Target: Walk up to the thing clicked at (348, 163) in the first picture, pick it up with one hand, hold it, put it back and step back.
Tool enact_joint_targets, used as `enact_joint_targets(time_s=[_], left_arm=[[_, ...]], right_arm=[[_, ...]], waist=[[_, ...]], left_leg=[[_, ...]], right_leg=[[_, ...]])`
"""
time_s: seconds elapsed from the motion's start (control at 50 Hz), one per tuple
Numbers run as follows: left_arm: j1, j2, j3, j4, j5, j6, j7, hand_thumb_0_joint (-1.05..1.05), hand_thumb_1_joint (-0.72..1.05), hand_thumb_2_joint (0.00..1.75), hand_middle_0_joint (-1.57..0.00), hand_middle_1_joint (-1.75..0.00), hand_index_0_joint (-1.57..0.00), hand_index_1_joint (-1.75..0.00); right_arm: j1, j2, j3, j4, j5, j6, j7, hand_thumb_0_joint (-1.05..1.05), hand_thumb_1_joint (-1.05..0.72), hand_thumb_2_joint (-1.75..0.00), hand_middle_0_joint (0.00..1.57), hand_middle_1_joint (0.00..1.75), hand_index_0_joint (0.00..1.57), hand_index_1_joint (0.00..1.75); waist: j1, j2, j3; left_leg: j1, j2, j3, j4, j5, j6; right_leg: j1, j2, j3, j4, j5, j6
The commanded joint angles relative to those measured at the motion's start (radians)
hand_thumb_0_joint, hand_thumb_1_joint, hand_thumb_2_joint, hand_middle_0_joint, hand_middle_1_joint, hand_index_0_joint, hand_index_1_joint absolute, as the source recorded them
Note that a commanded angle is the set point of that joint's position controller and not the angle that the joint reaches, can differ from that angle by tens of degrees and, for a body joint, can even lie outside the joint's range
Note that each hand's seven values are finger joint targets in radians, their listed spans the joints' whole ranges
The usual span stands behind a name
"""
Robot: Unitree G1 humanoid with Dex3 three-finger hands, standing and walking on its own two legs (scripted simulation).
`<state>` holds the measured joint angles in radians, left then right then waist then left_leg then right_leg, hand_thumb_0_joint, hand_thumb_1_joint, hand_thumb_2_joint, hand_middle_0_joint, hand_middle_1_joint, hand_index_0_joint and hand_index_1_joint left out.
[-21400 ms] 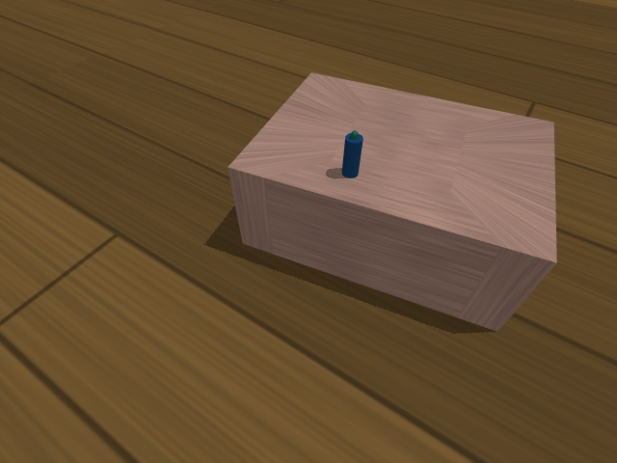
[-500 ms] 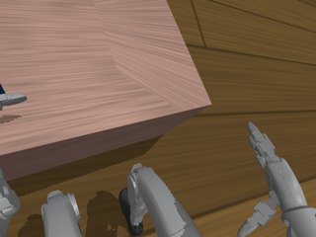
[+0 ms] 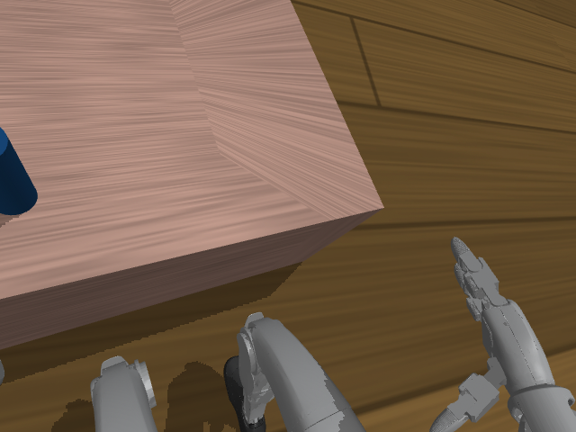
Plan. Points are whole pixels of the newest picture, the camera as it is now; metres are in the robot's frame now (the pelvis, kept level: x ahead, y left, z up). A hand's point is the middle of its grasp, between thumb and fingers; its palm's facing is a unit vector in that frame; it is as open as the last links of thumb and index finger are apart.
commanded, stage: rise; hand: left
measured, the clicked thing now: out of the picture +0.53 +0.22 -0.07
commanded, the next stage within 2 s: home in 0.16 s
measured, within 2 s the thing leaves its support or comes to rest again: neither
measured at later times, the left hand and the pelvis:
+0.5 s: hand out of the picture +0.50 +0.37 +0.11, palm faces +0.44 -0.85 -0.27, open 17.5 cm; pelvis +0.02 +0.01 +0.10, yaw +2 degrees
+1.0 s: hand out of the picture +0.31 +0.24 +0.08, palm faces +0.24 -0.93 -0.27, open 17.7 cm; pelvis +0.06 +0.00 +0.15, yaw +4 degrees
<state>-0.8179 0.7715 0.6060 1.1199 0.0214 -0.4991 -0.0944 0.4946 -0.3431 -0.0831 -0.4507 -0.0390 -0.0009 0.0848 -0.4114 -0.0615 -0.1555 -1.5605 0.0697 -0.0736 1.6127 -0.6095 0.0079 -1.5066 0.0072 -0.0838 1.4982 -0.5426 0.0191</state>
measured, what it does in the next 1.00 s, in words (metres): rises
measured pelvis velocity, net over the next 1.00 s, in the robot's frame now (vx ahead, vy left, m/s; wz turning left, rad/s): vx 0.06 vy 0.00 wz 0.06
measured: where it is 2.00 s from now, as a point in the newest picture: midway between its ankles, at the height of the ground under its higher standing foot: outside the picture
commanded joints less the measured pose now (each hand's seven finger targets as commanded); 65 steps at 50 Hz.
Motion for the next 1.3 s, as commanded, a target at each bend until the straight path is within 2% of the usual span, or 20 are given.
enact_joint_targets(time_s=[0.0, 0.06, 0.1, 0.12, 0.18, 0.24, 0.28, 0.36, 0.44, 0.5, 0.52, 0.58, 0.62, 0.66, 0.74, 0.76, 0.82, 0.96, 1.1, 1.28], left_arm=[[-0.385, 0.297, 0.015, -0.232, -0.038, -0.011, -0.037, 0.0, -0.61, 0.0, -0.07, -0.04, -0.09, -0.03], [-0.319, 0.128, -0.088, -0.049, -0.049, 0.038, -0.067, 0.0, -0.61, 0.0, -0.06, -0.02, -0.08, -0.01], [-0.343, 0.19, -0.058, -0.102, -0.051, 0.042, -0.064, 0.0, -0.57, 0.06, -0.05, -0.05, -0.06, -0.05], [-0.291, 0.353, -0.024, 0.024, 0.054, 0.128, -0.005, 0.0, -0.59, 0.03, -0.06, -0.04, -0.07, -0.04], [-0.466, 0.293, -0.084, -0.112, 0.056, 0.182, 0.04, 0.0, -0.61, 0.05, -0.07, -0.06, -0.07, -0.06], [-0.445, 0.427, -0.024, -0.099, 0.091, 0.238, 0.105, 0.0, -0.61, 0.07, -0.09, -0.07, -0.09, -0.08], [-0.435, 0.44, -0.023, -0.099, 0.103, 0.26, 0.133, 0.0, -0.56, 0.05, -0.05, -0.05, -0.05, -0.06], [-0.373, 0.3, -0.094, 0.055, 0.101, 0.299, 0.154, 0.0, -0.53, 0.07, -0.05, -0.06, -0.05, -0.06], [-0.289, 0.207, -0.154, 0.076, 0.095, 0.326, 0.147, 0.0, -0.52, 0.08, -0.05, -0.06, -0.05, -0.06], [-0.182, 0.219, -0.138, -0.053, 0.081, 0.353, 0.15, 0.0, -0.52, 0.08, -0.05, -0.06, -0.05, -0.06], [-0.155, 0.13, -0.204, -0.041, 0.074, 0.368, 0.142, 0.0, -0.52, 0.07, -0.05, -0.06, -0.05, -0.06], [-0.007, 0.073, -0.209, -0.229, 0.039, 0.397, 0.147, 0.0, -0.56, 0.05, -0.05, -0.05, -0.05, -0.05], [0.043, -0.07, -0.293, -0.341, 0.008, 0.413, 0.146, 0.0, -0.61, 0.02, -0.04, -0.04, -0.04, -0.04], [0.134, -0.031, -0.269, -0.414, 0.008, 0.426, 0.166, 0.0, -0.61, 0.02, -0.04, -0.04, -0.04, -0.04], [0.308, -0.157, -0.334, -0.609, -0.019, 0.432, 0.189, 0.0, -0.61, 0.0, -0.04, -0.04, -0.04, -0.04], [0.321, -0.119, -0.307, -0.684, -0.022, 0.432, 0.201, 0.0, -0.61, 0.02, -0.05, -0.04, -0.04, -0.04], [0.485, -0.187, -0.336, -0.771, -0.033, 0.446, 0.213, 0.0, -0.61, 0.01, -0.04, -0.04, -0.04, -0.04], [0.86, -0.395, -0.487, -0.986, -0.058, 0.482, 0.209, 0.0, -0.61, 0.01, -0.05, -0.04, -0.05, -0.05], [1.122, -0.433, -0.534, -1.148, -0.056, 0.5, 0.206, 0.0, -0.61, 0.02, -0.05, -0.05, -0.05, -0.05], [1.174, -0.451, -0.551, -1.218, -0.047, 0.485, 0.207, 0.0, -0.6, 0.03, -0.05, -0.05, -0.05, -0.05]], right_arm=[[0.063, -0.161, -0.116, -0.077, 0.006, -0.037, -0.039, 0.0, 0.53, -0.05, 0.05, 0.05, 0.05, 0.05], [0.017, -0.138, -0.08, -0.038, 0.012, -0.039, -0.044, 0.0, 0.54, -0.05, 0.05, 0.05, 0.05, 0.05], [0.011, -0.159, -0.088, -0.032, 0.014, -0.038, -0.056, 0.0, 0.59, -0.04, 0.05, 0.05, 0.05, 0.05], [0.05, -0.191, -0.09, -0.073, 0.021, -0.018, -0.056, 0.0, 0.53, -0.05, 0.06, 0.05, 0.05, 0.05], [0.059, -0.153, -0.073, -0.052, 0.027, 0.02, -0.048, 0.0, 0.53, -0.06, 0.05, 0.05, 0.05, 0.05], [0.055, -0.176, -0.086, 0.015, 0.03, 0.048, -0.059, 0.0, 0.45, -0.08, 0.05, 0.05, 0.05, 0.05], [0.004, -0.171, -0.08, 0.006, 0.029, 0.065, -0.06, 0.0, 0.29, -0.24, 0.12, 0.17, 0.12, 0.17], [-0.072, -0.076, 0.048, 0.115, 0.03, 0.078, -0.049, 0.0, -0.03, -0.51, 0.13, 0.19, 0.13, 0.19], [-0.087, -0.008, 0.135, 0.169, 0.029, 0.081, -0.035, 0.0, -0.35, -0.63, 0.15, 0.22, 0.15, 0.22], [-0.042, -0.069, 0.063, 0.164, 0.038, 0.085, -0.046, 0.0, -0.52, -0.68, 0.16, 0.24, 0.16, 0.24], [-0.036, -0.079, 0.042, 0.165, 0.041, 0.087, -0.048, 0.0, -0.54, -0.69, 0.16, 0.24, 0.16, 0.24], [-0.027, -0.097, 0.004, 0.221, 0.057, 0.091, -0.062, 0.0, -0.65, -0.76, 0.18, 0.26, 0.18, 0.26], [-0.051, -0.056, 0.032, 0.258, 0.069, 0.09, -0.069, 0.0, -0.75, -0.81, 0.19, 0.28, 0.19, 0.28], [-0.074, -0.049, 0.034, 0.282, 0.078, 0.087, -0.083, 0.0, -0.77, -0.83, 0.19, 0.28, 0.19, 0.28], [-0.089, 0.015, 0.076, 0.324, 0.084, 0.087, -0.104, 0.0, -0.88, -0.89, 0.2, 0.3, 0.2, 0.3], [-0.117, 0.006, 0.071, 0.31, 0.086, 0.085, -0.113, 0.0, -0.89, -0.9, 0.2, 0.3, 0.2, 0.3], [-0.088, 0.018, 0.062, 0.365, 0.081, 0.089, -0.129, 0.0, -0.89, -0.9, 0.2, 0.3, 0.2, 0.3], [-0.083, 0.02, 0.035, 0.376, 0.086, 0.076, -0.155, 0.0, -0.89, -0.9, 0.2, 0.3, 0.2, 0.3], [-0.087, 0.029, 0.026, 0.359, 0.089, 0.072, -0.168, 0.0, -0.89, -0.9, 0.2, 0.3, 0.2, 0.3], [-0.064, 0.047, 0.033, 0.35, 0.075, 0.053, -0.186, 0.0, -0.89, -0.9, 0.2, 0.3, 0.2, 0.3]], waist=[[0.087, 0.509, -0.544], [0.073, 0.393, -0.409], [0.081, 0.369, -0.418], [0.143, 0.404, -0.478], [0.124, 0.409, -0.561], [0.16, 0.378, -0.552], [0.178, 0.382, -0.564], [0.196, 0.337, -0.378], [0.23, 0.328, -0.393], [0.241, 0.303, -0.47], [0.223, 0.294, -0.447], [0.268, 0.295, -0.458], [0.277, 0.27, -0.383], [0.312, 0.255, -0.37], [0.351, 0.246, -0.301], [0.366, 0.245, -0.313], [0.374, 0.227, -0.27], [0.384, 0.128, -0.181], [0.403, 0.063, -0.095], [0.401, 0.066, -0.06]], left_leg=[[0.655, -0.027, 0.0, -0.278, 0.353, -0.022], [0.597, -0.023, -0.011, -0.328, 0.284, -0.015], [0.602, -0.024, -0.008, -0.351, 0.276, -0.011], [0.72, -0.029, -0.012, -0.411, 0.316, -0.024], [0.793, -0.024, -0.001, -0.432, 0.375, -0.027], [0.826, -0.027, 0.005, -0.476, 0.407, -0.025], [0.881, -0.025, 0.004, -0.503, 0.464, -0.03], [0.819, -0.026, 0.013, -0.562, 0.42, -0.027], [0.837, -0.03, 0.033, -0.611, 0.39, -0.027], [0.935, -0.026, 0.044, -0.635, 0.449, -0.028], [0.947, -0.025, 0.043, -0.641, 0.46, -0.03], [1.059, -0.009, 0.028, -0.675, 0.6, -0.045], [1.059, -0.007, 0.019, -0.707, 0.586, -0.047], [1.058, -0.016, 0.029, -0.736, 0.53, -0.042], [1.049, -0.022, 0.043, -0.784, 0.512, -0.04], [1.053, -0.027, 0.048, -0.79, 0.513, -0.037], [1.044, -0.037, 0.067, -0.805, 0.505, -0.028], [1.058, -0.048, 0.09, -0.827, 0.485, -0.013], [1.03, -0.057, 0.102, -0.836, 0.449, -0.008], [0.999, -0.073, 0.12, -0.823, 0.312, 0.004]], right_leg=[[0.294, 0.034, 0.033, -0.202, 0.233, -0.054], [0.276, 0.035, 0.02, -0.243, 0.193, -0.053], [0.302, 0.033, 0.02, -0.267, 0.198, -0.052], [0.361, 0.036, 0.01, -0.297, 0.206, -0.053], [0.434, 0.043, 0.022, -0.333, 0.26, -0.051], [0.503, 0.044, 0.027, -0.378, 0.281, -0.05], [0.55, 0.043, 0.03, -0.403, 0.306, -0.051], [0.543, 0.041, 0.028, -0.457, 0.279, -0.049], [0.608, 0.039, 0.024, -0.503, 0.271, -0.047], [0.697, 0.039, 0.02, -0.54, 0.337, -0.045], [0.693, 0.04, 0.021, -0.55, 0.339, -0.047], [0.72, 0.041, 0.01, -0.569, 0.395, -0.052], [0.725, 0.039, 0.006, -0.593, 0.376, -0.052], [0.779, 0.032, 0.014, -0.619, 0.358, -0.05], [0.861, 0.021, 0.023, -0.646, 0.358, -0.05], [0.9, 0.015, 0.03, -0.65, 0.371, -0.05], [0.949, 0.007, 0.04, -0.665, 0.399, -0.044], [0.986, -0.003, 0.04, -0.695, 0.418, -0.032], [0.986, -0.009, 0.037, -0.707, 0.384, -0.024], [0.953, -0.026, 0.063, -0.729, 0.273, -0.016]])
